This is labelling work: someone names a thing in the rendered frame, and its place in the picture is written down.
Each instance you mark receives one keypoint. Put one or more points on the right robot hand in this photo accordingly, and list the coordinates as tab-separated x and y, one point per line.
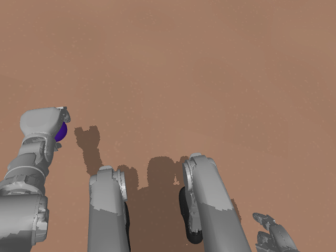
277	241

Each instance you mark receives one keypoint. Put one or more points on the ball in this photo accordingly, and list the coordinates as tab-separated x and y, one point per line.
62	132

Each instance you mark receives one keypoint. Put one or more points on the left robot arm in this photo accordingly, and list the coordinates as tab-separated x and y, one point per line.
23	205

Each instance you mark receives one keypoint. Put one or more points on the left robot hand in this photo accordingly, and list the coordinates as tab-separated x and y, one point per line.
44	120

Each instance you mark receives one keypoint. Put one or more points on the right robot foot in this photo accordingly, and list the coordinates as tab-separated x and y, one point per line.
194	238

